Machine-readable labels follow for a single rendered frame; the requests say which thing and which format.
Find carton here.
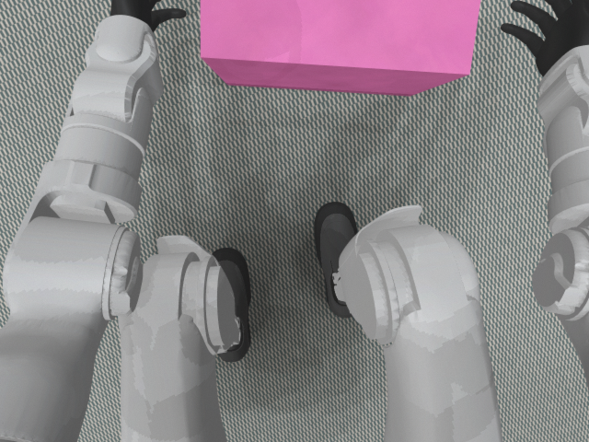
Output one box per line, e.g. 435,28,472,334
201,0,480,97

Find right robot thigh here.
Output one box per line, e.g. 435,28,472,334
350,224,503,442

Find left robot foot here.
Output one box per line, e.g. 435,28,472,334
213,248,251,362

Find robot left hand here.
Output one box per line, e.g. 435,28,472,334
110,0,187,33

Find left robot upper arm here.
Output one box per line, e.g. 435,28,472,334
0,216,143,442

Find robot right hand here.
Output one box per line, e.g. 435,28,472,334
501,0,589,76

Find right robot upper arm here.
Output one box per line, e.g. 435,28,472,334
532,227,589,391

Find left robot forearm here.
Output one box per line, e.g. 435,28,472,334
3,15,164,309

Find right robot forearm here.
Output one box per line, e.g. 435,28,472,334
537,45,589,235

